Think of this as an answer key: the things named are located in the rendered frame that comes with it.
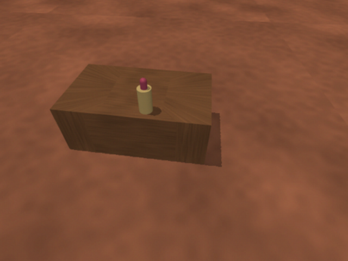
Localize bottle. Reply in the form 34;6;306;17
136;78;153;114

